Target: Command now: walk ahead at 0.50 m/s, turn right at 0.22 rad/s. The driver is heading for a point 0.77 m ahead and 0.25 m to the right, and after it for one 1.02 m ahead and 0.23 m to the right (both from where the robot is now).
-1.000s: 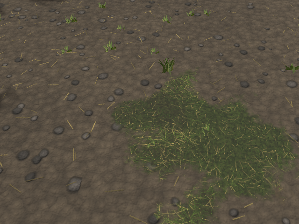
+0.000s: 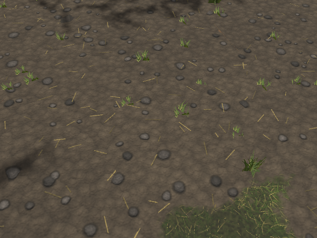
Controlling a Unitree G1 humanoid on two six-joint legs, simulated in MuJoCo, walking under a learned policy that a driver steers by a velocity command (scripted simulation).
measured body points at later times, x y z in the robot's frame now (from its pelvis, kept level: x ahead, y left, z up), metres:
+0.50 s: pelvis +0.28 -0.09 +0.00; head +0.31 -0.12 +0.45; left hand +0.41 +0.15 -0.11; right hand +0.39 -0.40 -0.10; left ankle +0.39 +0.07 -0.67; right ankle +0.27 -0.17 -0.75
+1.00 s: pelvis +0.55 -0.13 +0.00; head +0.57 -0.13 +0.45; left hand +0.82 +0.01 -0.10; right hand +0.45 -0.39 -0.12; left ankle +0.58 -0.03 -0.75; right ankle +0.54 -0.31 -0.68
